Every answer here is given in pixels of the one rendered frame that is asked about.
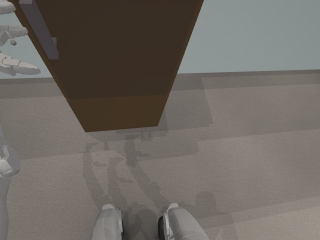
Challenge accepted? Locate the handle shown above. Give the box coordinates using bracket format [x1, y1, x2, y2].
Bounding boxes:
[19, 0, 59, 60]

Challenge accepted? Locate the right robot shin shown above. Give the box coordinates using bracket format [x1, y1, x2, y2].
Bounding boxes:
[163, 203, 179, 240]

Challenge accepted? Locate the robot left hand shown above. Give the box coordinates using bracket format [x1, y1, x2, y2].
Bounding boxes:
[0, 0, 41, 76]

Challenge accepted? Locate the cupboard door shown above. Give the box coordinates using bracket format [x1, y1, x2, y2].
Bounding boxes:
[14, 0, 199, 100]

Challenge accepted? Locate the robot left upper arm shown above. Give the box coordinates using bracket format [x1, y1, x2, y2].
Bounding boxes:
[0, 135, 21, 240]

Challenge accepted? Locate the robot left thigh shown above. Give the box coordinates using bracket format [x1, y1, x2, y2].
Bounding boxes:
[90, 208, 123, 240]

